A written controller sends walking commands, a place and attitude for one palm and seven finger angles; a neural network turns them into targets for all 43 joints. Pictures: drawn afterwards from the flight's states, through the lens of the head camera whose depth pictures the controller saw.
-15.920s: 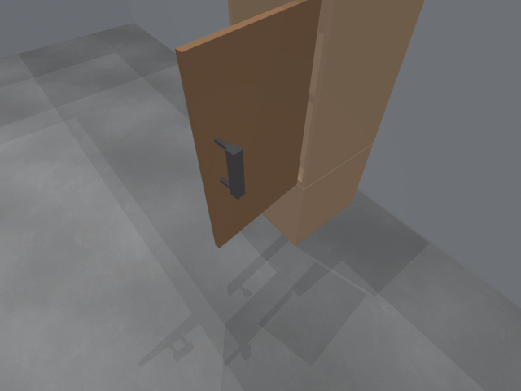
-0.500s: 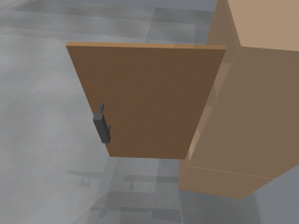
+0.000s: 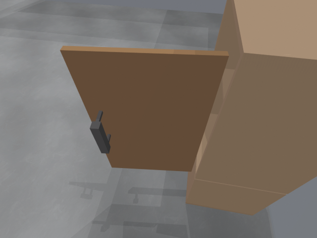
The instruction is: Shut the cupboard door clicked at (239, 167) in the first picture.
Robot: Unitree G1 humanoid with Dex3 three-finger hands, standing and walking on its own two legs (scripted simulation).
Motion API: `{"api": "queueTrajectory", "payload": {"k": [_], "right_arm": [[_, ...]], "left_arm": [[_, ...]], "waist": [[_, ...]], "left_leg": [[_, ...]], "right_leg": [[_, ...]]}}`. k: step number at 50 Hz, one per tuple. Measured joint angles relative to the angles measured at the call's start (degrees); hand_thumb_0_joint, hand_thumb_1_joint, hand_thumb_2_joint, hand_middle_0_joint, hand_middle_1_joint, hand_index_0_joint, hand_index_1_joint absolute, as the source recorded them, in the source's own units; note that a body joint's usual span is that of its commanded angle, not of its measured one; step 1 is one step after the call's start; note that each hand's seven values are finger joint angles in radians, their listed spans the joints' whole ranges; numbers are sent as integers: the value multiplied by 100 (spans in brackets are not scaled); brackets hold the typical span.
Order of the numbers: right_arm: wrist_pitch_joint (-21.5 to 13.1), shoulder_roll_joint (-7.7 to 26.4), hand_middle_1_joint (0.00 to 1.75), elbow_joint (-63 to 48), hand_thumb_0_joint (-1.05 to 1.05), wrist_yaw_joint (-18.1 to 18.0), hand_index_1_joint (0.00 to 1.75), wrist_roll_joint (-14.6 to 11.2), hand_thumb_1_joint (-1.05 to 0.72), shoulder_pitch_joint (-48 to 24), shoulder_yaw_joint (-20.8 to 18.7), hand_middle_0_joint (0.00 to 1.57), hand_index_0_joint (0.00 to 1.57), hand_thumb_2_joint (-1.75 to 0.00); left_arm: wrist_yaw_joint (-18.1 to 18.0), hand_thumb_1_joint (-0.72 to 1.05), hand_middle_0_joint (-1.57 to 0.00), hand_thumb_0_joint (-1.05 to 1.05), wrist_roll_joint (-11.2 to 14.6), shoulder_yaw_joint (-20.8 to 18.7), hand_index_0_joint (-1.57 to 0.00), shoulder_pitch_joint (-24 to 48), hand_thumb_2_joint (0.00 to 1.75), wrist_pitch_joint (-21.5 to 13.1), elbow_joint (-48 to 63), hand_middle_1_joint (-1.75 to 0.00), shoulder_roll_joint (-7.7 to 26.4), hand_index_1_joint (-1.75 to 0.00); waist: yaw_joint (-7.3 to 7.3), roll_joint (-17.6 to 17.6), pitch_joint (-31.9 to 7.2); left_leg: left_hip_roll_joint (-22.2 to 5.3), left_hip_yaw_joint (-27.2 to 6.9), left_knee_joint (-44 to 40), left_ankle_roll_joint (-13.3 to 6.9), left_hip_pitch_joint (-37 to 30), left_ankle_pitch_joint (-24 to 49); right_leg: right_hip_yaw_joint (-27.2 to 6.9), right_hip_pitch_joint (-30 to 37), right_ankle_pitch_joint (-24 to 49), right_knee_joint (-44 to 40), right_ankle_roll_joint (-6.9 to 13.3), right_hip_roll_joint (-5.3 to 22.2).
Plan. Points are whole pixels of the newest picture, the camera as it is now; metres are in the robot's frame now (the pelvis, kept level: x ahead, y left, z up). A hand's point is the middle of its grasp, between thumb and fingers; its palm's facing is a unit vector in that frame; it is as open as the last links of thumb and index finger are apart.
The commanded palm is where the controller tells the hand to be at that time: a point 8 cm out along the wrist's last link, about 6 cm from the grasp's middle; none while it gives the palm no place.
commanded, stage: come to a stop and stand still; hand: left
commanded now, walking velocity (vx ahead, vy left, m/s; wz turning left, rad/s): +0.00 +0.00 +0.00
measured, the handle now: (103, 132) +0.41 +0.20 -0.02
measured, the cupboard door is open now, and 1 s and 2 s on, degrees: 97 97 97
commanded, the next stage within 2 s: look again from close up in 0.32 s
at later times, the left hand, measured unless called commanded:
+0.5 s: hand out of the picture -0.01 +0.16 -0.18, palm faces +0.02 -0.98 -0.19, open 7.3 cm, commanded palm none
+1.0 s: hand out of the picture -0.02 +0.16 -0.18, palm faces +0.04 -0.98 -0.18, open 7.4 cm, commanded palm none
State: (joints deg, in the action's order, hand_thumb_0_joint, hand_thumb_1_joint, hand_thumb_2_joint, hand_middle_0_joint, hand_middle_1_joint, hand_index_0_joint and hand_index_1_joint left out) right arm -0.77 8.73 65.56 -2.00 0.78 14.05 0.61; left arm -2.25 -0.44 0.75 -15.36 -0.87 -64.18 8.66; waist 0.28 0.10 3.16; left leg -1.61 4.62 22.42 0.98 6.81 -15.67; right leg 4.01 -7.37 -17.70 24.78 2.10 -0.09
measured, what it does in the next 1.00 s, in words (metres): stands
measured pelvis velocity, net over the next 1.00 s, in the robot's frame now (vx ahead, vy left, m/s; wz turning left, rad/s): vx -0.01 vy -0.01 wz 0.00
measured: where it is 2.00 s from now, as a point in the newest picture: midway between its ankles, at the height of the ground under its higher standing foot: outside the picture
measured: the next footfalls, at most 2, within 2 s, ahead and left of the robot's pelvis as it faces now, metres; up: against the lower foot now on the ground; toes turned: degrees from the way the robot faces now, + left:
none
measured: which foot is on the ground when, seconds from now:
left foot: down 0.00-1.00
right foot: down 0.00-1.00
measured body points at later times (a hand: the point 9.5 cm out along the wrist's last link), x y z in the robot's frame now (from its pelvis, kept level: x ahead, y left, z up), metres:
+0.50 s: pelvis +0.00 -0.01 +0.00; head +0.02 -0.01 +0.45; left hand -0.01 +0.21 -0.16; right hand -0.01 -0.22 -0.16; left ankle -0.04 +0.13 -0.74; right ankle -0.05 -0.09 -0.74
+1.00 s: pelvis -0.01 -0.01 +0.00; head +0.02 -0.01 +0.45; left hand -0.02 +0.21 -0.16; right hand -0.02 -0.21 -0.16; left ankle -0.04 +0.13 -0.74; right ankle -0.05 -0.09 -0.74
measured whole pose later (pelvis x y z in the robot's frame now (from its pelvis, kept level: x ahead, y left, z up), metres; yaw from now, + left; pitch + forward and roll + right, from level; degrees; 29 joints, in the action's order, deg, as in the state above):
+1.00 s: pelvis -0.01 -0.01 +0.00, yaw +0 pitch +0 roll +1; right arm -0.9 6.7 66.4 -2.2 0.8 16.0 0.5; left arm -2.3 -0.4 0.4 -16.9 -1.1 -64.5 7.6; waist 0.4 0.7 3.2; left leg -2.3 4.4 21.6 1.6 6.5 -14.6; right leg 4.3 -6.9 -16.6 23.6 2.7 -0.8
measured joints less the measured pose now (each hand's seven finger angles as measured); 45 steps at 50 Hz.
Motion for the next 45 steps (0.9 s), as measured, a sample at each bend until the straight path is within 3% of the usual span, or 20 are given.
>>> {"api": "queueTrajectory", "payload": {"k": [45], "right_arm": [[-8, -193, 30, 88, 1, -20, 30, 1, -92, 187, -4, 20, 19, -90]], "left_arm": [[-4, 91, -20, 0, 8, -30, -20, -141, 90, -24, -25, -30, -89, -30]], "waist": [[14, 54, -1]], "left_leg": [[-68, -24, -87, 61, -40, 102]], "right_leg": [[26, 56, 104, -116, 67, -74]]}}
